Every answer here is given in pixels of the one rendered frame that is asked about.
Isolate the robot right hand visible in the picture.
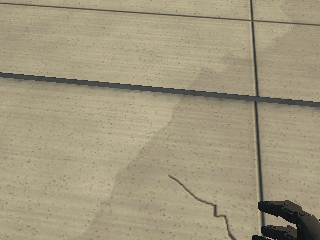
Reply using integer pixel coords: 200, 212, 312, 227
252, 200, 320, 240

